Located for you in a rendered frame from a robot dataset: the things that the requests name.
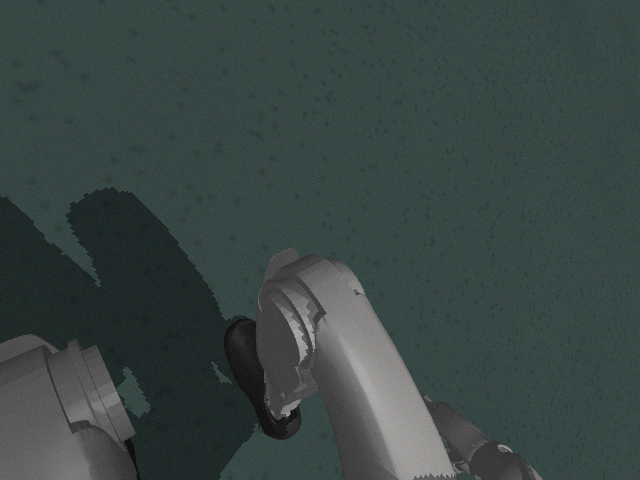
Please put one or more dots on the right robot hand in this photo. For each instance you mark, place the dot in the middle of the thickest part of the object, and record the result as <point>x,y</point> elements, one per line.
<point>460,435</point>

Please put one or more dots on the right robot foot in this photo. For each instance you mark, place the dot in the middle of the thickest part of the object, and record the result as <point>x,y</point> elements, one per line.
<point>241,353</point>

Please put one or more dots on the right robot arm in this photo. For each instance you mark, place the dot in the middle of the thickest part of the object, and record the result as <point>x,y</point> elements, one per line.
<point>496,461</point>

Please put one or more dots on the left robot foot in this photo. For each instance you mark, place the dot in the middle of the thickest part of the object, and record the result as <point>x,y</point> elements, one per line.
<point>131,451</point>

